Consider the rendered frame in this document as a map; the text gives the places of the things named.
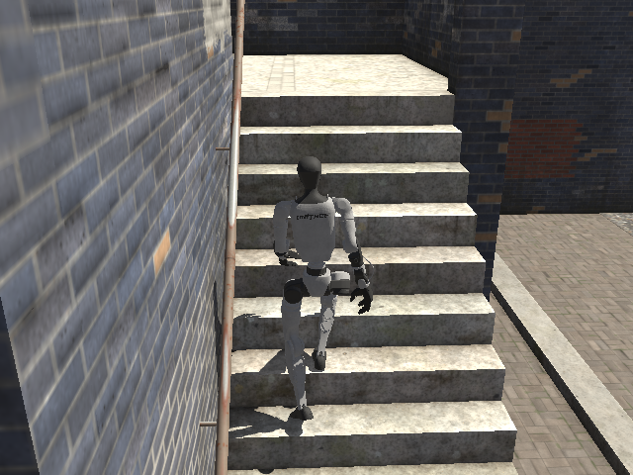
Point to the robot left foot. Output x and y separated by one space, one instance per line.
304 414

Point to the robot left upper arm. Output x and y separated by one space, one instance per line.
281 213

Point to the robot left forearm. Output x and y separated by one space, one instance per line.
280 255

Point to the right robot hand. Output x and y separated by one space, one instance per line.
368 298

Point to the robot right upper arm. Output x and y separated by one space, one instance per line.
342 206

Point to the robot right forearm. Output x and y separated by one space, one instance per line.
358 267

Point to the robot left thigh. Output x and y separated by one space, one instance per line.
291 304

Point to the left robot hand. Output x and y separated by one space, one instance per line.
292 254

